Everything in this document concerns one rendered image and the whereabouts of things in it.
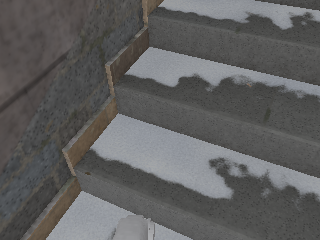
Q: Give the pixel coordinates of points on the robot left thigh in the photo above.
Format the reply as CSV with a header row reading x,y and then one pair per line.
x,y
135,227

